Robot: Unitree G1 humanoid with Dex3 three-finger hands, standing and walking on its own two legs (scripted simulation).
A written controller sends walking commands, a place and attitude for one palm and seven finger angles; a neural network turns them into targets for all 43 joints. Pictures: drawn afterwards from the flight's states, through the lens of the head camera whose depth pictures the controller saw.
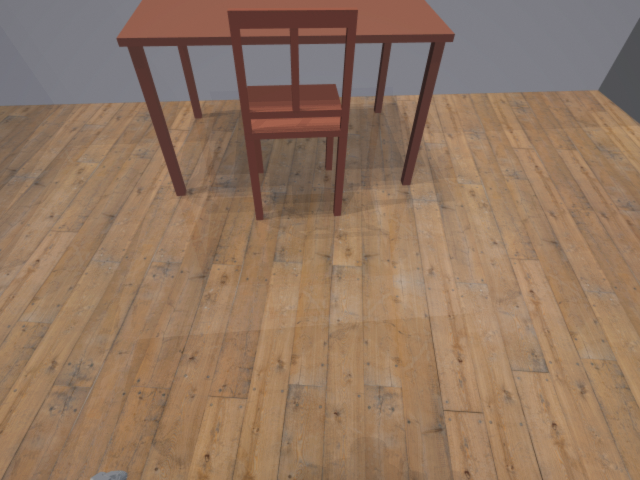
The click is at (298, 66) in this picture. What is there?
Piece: chair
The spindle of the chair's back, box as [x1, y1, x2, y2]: [290, 28, 299, 110]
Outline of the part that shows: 290,28 292,108 293,110 299,110 297,28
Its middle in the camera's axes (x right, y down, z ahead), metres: -0.09 -0.56 +1.29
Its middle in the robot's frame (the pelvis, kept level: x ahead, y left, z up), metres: +1.33 +0.16 -0.09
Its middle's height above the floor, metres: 0.68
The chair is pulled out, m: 0.00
